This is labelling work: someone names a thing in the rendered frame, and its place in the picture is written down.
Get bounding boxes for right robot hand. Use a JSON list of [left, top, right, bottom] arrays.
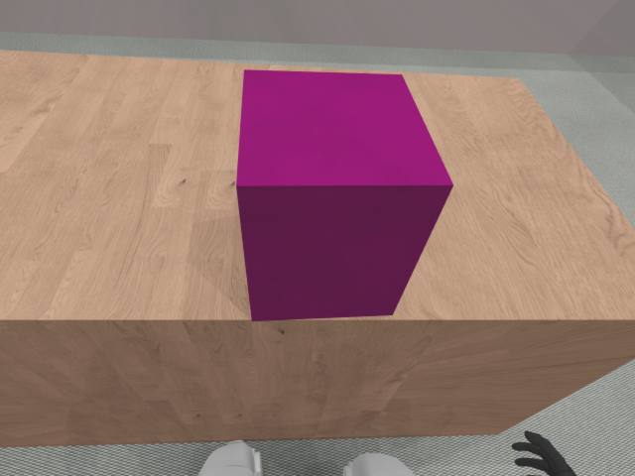
[[512, 430, 576, 476]]

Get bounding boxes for pedestal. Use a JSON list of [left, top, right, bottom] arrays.
[[0, 50, 635, 447]]

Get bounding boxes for robot thigh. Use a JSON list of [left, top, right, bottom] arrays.
[[197, 443, 263, 476], [343, 453, 416, 476]]

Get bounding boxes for robot left thigh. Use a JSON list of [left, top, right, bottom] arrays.
[[197, 443, 263, 476]]

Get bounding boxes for robot right thigh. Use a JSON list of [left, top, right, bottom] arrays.
[[343, 453, 416, 476]]

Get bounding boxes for carton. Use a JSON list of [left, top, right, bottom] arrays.
[[236, 69, 453, 321]]

